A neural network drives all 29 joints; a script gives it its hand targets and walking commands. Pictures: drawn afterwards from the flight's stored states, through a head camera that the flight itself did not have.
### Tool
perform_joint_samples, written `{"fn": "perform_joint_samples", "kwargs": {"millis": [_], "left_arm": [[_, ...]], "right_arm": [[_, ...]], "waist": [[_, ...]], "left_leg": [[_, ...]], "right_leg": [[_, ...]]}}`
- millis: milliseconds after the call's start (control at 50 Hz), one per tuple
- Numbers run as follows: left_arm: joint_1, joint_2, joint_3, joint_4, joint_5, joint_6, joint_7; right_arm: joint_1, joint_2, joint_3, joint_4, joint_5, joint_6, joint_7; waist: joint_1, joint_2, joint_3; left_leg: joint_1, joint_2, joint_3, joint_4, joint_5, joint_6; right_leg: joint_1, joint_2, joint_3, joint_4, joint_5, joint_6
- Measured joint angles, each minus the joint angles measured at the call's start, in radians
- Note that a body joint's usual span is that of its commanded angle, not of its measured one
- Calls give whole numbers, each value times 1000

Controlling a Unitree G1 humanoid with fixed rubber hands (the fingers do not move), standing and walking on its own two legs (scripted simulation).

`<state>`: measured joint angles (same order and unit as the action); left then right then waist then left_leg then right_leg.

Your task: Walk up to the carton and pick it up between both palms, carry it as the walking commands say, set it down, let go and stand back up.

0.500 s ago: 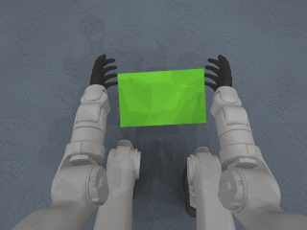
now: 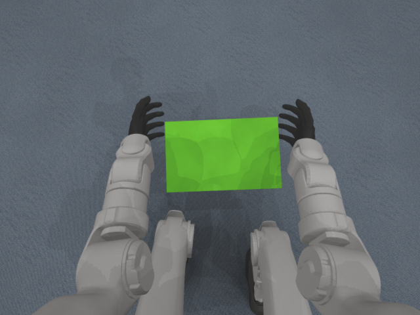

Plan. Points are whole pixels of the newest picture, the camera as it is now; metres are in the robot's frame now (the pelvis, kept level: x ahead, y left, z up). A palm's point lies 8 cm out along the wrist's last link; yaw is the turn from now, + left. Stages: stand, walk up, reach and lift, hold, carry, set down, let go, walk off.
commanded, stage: reach and lift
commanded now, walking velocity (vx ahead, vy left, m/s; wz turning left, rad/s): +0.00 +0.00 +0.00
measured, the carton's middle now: (221, 157) +0.43 +0.03 -0.17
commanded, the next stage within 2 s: none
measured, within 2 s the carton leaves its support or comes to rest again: neither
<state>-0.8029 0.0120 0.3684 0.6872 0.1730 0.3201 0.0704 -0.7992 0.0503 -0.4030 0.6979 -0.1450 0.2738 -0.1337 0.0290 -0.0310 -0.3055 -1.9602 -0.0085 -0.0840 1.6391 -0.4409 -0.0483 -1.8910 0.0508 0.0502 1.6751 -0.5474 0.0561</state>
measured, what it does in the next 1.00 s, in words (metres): rises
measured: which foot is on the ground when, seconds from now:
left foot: down 0.00-1.00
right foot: down 0.00-1.00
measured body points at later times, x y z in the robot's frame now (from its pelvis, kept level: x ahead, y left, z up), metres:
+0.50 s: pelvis +0.02 +0.00 +0.06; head +0.19 +0.02 +0.48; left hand +0.43 +0.19 +0.00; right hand +0.45 -0.13 +0.01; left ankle +0.11 +0.14 -0.49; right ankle +0.08 -0.14 -0.49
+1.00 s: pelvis +0.03 +0.00 +0.13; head +0.17 +0.02 +0.55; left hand +0.42 +0.19 +0.08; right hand +0.44 -0.13 +0.08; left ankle +0.11 +0.14 -0.49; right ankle +0.08 -0.14 -0.49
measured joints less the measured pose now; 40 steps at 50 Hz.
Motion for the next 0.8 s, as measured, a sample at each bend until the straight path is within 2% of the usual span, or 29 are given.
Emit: {"fn": "perform_joint_samples", "kwargs": {"millis": [800], "left_arm": [[164, -62, 6, -77, 59, 36, -45]], "right_arm": [[176, 58, -3, -83, -55, 37, 28]], "waist": [[0, -8, -7]], "left_leg": [[424, 12, 9, -335, 44, 7]], "right_leg": [[417, -10, 4, -343, 61, -17]]}}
